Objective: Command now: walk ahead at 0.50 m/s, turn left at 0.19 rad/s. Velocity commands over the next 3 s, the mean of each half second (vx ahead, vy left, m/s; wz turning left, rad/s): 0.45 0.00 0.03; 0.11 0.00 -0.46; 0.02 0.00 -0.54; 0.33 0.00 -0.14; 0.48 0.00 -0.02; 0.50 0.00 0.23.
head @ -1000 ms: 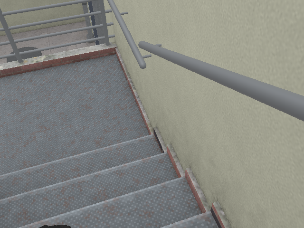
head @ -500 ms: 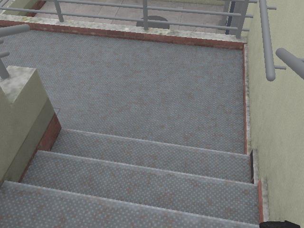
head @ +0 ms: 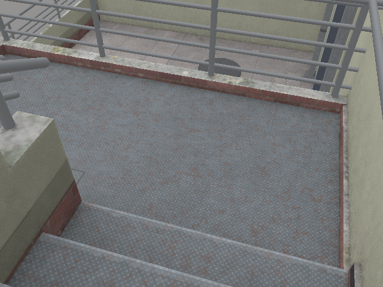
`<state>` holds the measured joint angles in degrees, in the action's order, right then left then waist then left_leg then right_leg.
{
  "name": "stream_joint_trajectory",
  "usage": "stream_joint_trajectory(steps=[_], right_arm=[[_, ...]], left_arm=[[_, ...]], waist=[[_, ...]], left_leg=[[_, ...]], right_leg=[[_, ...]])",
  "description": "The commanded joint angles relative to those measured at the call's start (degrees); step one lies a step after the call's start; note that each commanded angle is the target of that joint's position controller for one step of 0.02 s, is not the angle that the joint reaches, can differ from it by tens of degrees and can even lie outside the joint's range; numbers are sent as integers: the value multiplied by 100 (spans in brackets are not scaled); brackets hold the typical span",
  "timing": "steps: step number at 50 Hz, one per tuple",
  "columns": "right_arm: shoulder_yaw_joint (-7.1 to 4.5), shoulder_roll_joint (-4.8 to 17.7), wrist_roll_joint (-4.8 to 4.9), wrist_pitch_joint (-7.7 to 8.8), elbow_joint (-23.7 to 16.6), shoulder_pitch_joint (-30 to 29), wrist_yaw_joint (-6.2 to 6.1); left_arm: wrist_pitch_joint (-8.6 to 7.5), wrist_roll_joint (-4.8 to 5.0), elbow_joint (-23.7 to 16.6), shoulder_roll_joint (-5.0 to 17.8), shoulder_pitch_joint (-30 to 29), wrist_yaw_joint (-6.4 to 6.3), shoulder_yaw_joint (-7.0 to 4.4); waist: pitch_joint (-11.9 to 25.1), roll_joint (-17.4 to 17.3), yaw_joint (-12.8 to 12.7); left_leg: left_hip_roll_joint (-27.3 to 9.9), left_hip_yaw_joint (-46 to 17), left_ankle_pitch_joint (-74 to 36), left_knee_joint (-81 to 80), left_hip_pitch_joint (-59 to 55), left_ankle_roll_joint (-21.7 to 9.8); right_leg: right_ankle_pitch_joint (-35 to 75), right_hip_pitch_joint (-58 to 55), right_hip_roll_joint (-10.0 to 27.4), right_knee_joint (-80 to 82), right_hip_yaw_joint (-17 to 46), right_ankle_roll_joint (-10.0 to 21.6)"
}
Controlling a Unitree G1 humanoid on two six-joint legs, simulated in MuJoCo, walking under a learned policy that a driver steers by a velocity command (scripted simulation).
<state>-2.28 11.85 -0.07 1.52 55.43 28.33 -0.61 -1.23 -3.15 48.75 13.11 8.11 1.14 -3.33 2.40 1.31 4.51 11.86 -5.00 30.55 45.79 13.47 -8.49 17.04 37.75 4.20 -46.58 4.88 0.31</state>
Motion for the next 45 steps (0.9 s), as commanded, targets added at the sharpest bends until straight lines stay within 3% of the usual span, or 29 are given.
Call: stream_joint_trajectory(steps=[1,7,9,10,11,12,13,14,15,17,18,19,20,22,23,24,25,27,28,30,34,36,38,39,40,41,43,44,45], right_arm=[[6,515,-82,100,-301,118,-100],[64,576,-257,64,-109,187,-209],[56,661,-210,71,26,256,-191],[11,779,-105,101,65,181,-116],[-47,670,-40,117,33,123,-61],[-27,432,228,157,-68,782,-148],[10,668,190,168,-316,543,-235],[8,810,41,155,-650,-510,-260],[-49,851,-188,82,-675,-1257,-229],[-13,519,-237,-134,-498,-1230,-103],[5,366,-194,-135,-535,-1398,-34],[2,354,-144,-143,-523,-1454,10],[-10,307,-269,-136,-552,-1559,36],[124,-88,-296,-100,-481,-1536,75],[49,74,-270,-122,-116,-994,104],[0,312,-305,-125,-218,-1366,92],[-52,444,-277,-121,-372,-1891,105],[-12,434,-337,-21,-550,-2765,50],[-16,446,-372,-23,-637,-3077,39],[-20,313,-431,174,-764,-3325,90],[-10,223,-25,237,-1051,-3114,94],[0,193,99,273,-822,-1994,28],[-162,819,-114,340,-606,-1026,-61],[-259,1190,-218,282,-606,-500,5],[-310,1224,2,224,-661,-256,150],[-254,947,136,198,-899,-400,125],[-147,767,34,180,-1175,-1150,-148],[-124,817,-82,121,-1175,-1083,-220],[-83,792,-169,58,-1149,-1019,-225]], left_arm=[[-125,4,-567,378,-820,43,-68],[-263,305,-491,214,-609,-21,13],[-245,355,-18,369,603,-111,-98],[-194,276,322,584,1537,-147,-191],[-134,262,613,842,2435,-158,-257],[-88,260,641,1034,2851,-72,-270],[-79,442,601,1198,2811,-14,-320],[-60,525,510,1234,2327,-158,-346],[-56,477,398,700,1813,-227,-162],[-189,96,473,503,1803,-162,11],[-323,153,467,370,1621,-181,93],[-416,251,394,424,1233,-214,113],[-470,349,342,484,1259,-205,130],[-492,477,348,487,1452,-201,144],[-467,453,382,591,1680,-183,83],[-444,602,478,378,2036,-282,127],[-394,607,438,230,2301,-336,186],[-343,490,365,382,2728,-392,154],[-295,356,356,564,2829,-418,101],[-335,259,242,430,2520,-465,97],[-189,125,385,403,2369,-368,52],[-74,131,385,260,2399,-393,49],[0,337,244,467,2542,-317,-56],[70,649,156,239,3182,-372,-77],[144,746,-60,435,3056,-492,-2],[170,531,-239,551,2418,-472,-16],[318,145,-740,508,1130,-344,-7],[482,-6,-897,478,721,-304,-6],[635,28,-1011,412,597,-288,23]], waist=[[-766,-412,131],[-1059,-360,338],[-663,-61,-108],[-267,188,-534],[283,755,-929],[1386,1220,-713],[1660,1381,-865],[870,1616,-1099],[-148,397,-980],[-1053,87,-484],[-1281,-285,-208],[-1303,-40,79],[-1112,410,27],[-405,723,47],[-62,788,133],[-203,480,-17],[-344,242,-167],[-455,79,-742],[-417,180,-871],[-457,-217,-918],[-801,115,-1167],[-611,-69,-790],[-154,-513,-640],[1190,-1099,-734],[2397,-978,-379],[2500,-414,-129],[1443,-568,-303],[924,-664,-291],[584,-640,-407]], left_leg=[[-1491,-2210,-1384,-741,227,-832],[-1185,-1808,-3050,613,72,-673],[-1052,-1306,-3856,1959,138,-570],[-817,-848,-3465,3237,808,-482],[-310,-326,-453,5355,2478,-230],[-245,-52,2170,7500,3667,-56],[-455,152,1651,8163,4707,40],[-606,549,735,7471,5686,218],[-887,614,195,6837,5599,297],[-1162,117,-241,5446,4573,347],[-1315,-47,-1464,4080,4202,438],[-1334,195,-2216,2563,3256,569],[-1253,469,-2849,1577,2564,669],[-1005,765,-3908,894,1053,576],[-957,723,-4399,1566,801,515],[-1277,170,-4835,1202,2050,520],[-1252,213,-5006,559,2887,518],[-1260,235,-4844,25,3449,584],[-1296,84,-4430,97,3718,603],[-1365,-37,-5432,-766,3129,728],[-1118,159,-5402,-2427,905,910],[-1544,72,-6543,-4068,-37,822],[-2224,-125,-8514,-3551,-2048,805],[-3457,-389,-11850,-693,-4580,411],[-4309,-1011,-10786,-158,-5207,-401],[-4253,-1215,-8764,-726,-4664,-692],[-3935,-1353,-4822,-2154,-2578,-1043],[-3814,-1176,-4353,-2481,-1403,-1038],[-3600,-976,-4108,-2578,-536,-948]], right_leg=[[44,470,-101,418,7,0],[-453,-1126,-103,2594,-23,149],[-190,-2472,-161,3329,-445,263],[79,-3835,-200,3260,-672,286],[1011,-5628,434,2180,-7,640],[1828,-7174,1441,363,756,929],[-104,-7247,1890,945,1773,1558],[-3078,-6397,2102,2340,2573,2056],[-3941,-4979,1635,2900,2128,1780],[-3927,-2546,1444,2771,2118,1648],[-3394,-1820,938,2745,1612,1316],[-2226,-936,579,2935,1101,1224],[-856,-789,424,2906,864,1239],[1216,-815,306,2646,451,1038],[1502,-1053,386,2236,576,945],[838,-2182,400,1841,936,1042],[22,-2779,296,1524,1081,1157],[-481,-3467,293,1149,1450,1325],[-537,-3687,366,944,1818,1444],[-1666,-3143,79,311,1728,1393],[-1985,-1728,-491,-330,1459,1048],[-2428,-2090,-823,-1475,1339,861],[-4778,-940,-1256,-3136,927,669],[-8021,793,-1554,-5449,138,392],[-8168,1566,-1200,-7216,-24,419],[-7557,1993,-988,-7795,-40,371],[-5782,2337,-793,-7545,-523,35],[-5179,2060,-818,-7781,-464,-37],[-4995,1830,-864,-7887,-483,-50]])
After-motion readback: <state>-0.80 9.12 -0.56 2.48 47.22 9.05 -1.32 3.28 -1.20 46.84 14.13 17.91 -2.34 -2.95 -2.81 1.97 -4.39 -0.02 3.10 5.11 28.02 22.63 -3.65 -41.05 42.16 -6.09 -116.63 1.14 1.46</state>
